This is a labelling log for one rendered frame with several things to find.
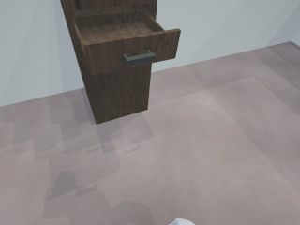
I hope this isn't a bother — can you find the handle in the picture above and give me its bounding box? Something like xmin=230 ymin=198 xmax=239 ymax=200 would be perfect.
xmin=123 ymin=50 xmax=156 ymax=66

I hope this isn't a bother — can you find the drawer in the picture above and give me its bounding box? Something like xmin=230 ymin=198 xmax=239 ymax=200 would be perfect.
xmin=71 ymin=9 xmax=181 ymax=76

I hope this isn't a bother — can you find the cabinet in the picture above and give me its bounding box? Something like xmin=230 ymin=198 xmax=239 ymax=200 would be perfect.
xmin=60 ymin=0 xmax=158 ymax=125

